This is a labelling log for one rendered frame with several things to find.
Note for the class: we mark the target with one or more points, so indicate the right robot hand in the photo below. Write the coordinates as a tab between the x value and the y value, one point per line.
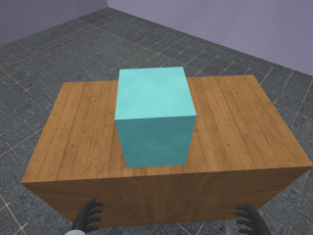
255	223

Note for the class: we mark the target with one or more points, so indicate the carton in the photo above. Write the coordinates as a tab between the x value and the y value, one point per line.
154	116

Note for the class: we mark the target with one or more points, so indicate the left robot hand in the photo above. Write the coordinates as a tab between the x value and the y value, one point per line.
82	219

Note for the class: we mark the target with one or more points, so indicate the pedestal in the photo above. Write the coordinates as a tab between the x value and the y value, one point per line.
241	152

